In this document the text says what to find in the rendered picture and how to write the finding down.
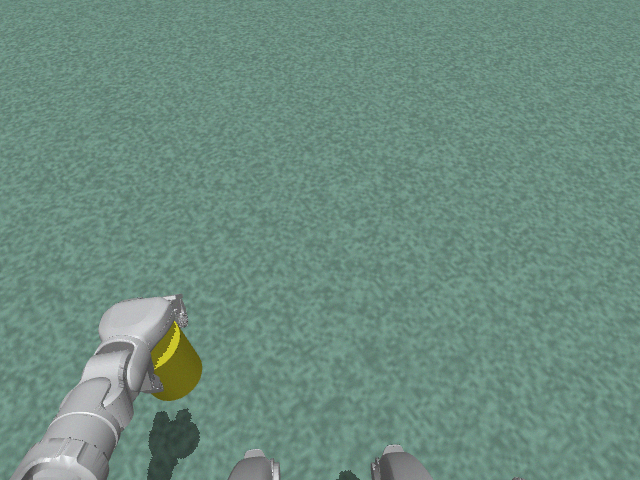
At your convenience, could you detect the can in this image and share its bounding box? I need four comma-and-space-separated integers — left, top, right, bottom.
151, 321, 202, 401

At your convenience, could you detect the left robot arm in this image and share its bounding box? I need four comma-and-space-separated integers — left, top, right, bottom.
9, 335, 151, 480

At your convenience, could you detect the left robot hand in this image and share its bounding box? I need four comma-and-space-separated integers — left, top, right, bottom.
98, 293, 188, 394

